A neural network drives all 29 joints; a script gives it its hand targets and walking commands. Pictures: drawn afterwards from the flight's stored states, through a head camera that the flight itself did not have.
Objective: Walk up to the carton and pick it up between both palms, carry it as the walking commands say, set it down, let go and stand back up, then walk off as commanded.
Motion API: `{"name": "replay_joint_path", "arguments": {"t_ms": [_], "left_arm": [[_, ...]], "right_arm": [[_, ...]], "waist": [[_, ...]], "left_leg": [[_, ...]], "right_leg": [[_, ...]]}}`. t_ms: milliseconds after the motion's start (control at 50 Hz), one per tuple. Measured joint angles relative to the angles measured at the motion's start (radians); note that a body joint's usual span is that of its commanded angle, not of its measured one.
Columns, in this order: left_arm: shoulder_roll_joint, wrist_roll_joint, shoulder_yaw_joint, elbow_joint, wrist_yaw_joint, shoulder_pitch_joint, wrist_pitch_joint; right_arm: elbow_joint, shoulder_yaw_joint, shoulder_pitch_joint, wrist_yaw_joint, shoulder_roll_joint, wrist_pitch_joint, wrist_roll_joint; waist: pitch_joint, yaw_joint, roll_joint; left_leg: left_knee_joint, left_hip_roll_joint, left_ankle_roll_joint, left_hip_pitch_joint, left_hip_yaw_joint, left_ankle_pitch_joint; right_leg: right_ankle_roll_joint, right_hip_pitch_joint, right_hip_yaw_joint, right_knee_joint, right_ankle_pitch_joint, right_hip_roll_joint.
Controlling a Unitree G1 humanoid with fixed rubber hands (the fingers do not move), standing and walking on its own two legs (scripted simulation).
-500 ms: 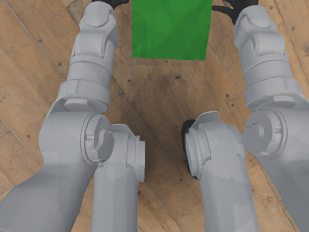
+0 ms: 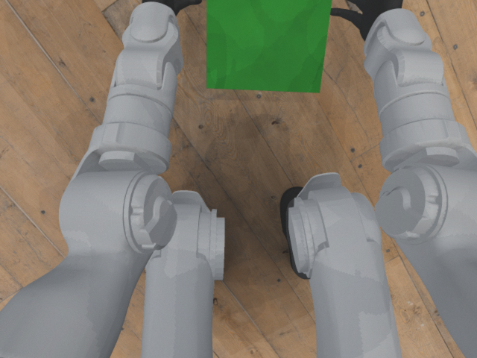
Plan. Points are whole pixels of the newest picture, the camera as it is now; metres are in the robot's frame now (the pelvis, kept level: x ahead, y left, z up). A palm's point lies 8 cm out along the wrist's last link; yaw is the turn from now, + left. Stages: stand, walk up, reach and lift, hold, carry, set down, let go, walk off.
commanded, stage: set down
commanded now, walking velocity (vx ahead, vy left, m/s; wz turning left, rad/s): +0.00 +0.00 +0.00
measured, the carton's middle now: (263, 18) +0.55 -0.07 -0.29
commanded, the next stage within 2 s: none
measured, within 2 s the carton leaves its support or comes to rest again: rests again in 0.58 s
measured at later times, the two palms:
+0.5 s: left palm (161, 4) +0.55 +0.07 -0.19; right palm (378, 16) +0.51 -0.20 -0.19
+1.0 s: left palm (142, 1) +0.55 +0.09 -0.17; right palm (409, 13) +0.50 -0.22 -0.17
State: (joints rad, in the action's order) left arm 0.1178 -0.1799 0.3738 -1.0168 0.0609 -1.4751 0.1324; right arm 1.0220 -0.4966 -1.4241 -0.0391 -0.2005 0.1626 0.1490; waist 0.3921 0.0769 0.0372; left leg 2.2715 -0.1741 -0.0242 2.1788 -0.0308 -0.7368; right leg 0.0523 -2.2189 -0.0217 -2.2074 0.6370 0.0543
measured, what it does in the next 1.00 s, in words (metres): stands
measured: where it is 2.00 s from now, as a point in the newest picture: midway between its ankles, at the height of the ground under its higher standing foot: (250, 258)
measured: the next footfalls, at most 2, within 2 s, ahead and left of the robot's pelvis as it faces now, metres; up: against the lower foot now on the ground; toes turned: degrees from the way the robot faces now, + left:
none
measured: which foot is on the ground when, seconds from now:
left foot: down 0.00-1.00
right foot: down 0.00-1.00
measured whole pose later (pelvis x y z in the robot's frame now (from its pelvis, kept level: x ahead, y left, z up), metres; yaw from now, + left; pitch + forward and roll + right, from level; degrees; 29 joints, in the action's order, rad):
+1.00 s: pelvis -0.02 -0.01 +0.00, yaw +1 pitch +36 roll -2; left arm 0.31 0.11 0.04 -1.13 0.10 -1.52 0.10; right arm 1.19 -0.29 -1.48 0.07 -0.29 0.03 -0.11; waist 0.39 0.10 0.02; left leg 2.24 -0.14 -0.04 2.20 -0.04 -0.66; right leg 0.01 -2.24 0.02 -2.18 0.56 0.04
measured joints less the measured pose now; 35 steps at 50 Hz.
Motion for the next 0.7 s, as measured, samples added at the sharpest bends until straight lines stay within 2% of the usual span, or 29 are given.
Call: {"name": "replay_joint_path", "arguments": {"t_ms": [240,440,620,700], "left_arm": [[0.006,-0.007,-0.001,-0.006,-0.007,0.000,-0.014],[0.030,0.000,-0.046,-0.036,-0.009,-0.011,-0.034],[0.068,0.056,-0.131,-0.100,-0.007,-0.022,-0.043],[0.110,0.125,-0.206,-0.096,0.022,-0.008,-0.049]], "right_arm": [[0.013,-0.018,-0.005,-0.005,0.003,-0.014,0.007],[0.042,-0.024,-0.016,0.001,0.001,-0.042,0.006],[0.109,-0.013,-0.018,0.037,-0.007,-0.087,0.005],[0.133,0.040,0.008,0.073,-0.047,-0.121,-0.067]], "waist": [[0.001,0.000,-0.004],[0.012,0.001,-0.001],[0.029,0.005,-0.011],[0.043,0.004,-0.021]], "left_leg": [[0.005,0.001,-0.003,-0.001,-0.004,-0.008],[0.006,0.001,-0.007,-0.005,-0.007,-0.002],[-0.001,0.003,-0.016,-0.013,-0.009,0.009],[-0.012,0.010,-0.017,-0.017,-0.008,0.018]], "right_leg": [[-0.003,-0.001,0.004,-0.004,0.006,0.000],[-0.004,0.004,0.008,-0.004,0.001,-0.001],[-0.008,0.009,0.010,0.001,-0.012,-0.001],[-0.013,0.011,0.012,0.009,-0.022,-0.002]]}}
